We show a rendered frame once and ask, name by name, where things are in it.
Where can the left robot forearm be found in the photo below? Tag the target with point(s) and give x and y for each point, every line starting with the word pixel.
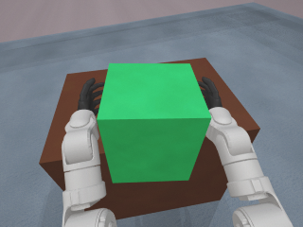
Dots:
pixel 81 163

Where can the left robot hand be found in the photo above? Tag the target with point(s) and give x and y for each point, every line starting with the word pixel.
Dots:
pixel 86 101

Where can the right robot hand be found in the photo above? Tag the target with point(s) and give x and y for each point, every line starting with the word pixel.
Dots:
pixel 212 98

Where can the robot left upper arm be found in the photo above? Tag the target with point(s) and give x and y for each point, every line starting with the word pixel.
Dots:
pixel 101 217

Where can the right robot forearm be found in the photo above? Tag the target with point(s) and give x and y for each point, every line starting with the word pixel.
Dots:
pixel 246 180

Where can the carton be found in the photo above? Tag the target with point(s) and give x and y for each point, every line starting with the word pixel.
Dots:
pixel 152 121

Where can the robot right upper arm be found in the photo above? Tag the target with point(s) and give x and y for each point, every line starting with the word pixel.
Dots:
pixel 266 214

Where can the pedestal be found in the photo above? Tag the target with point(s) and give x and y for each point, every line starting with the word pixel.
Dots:
pixel 207 181

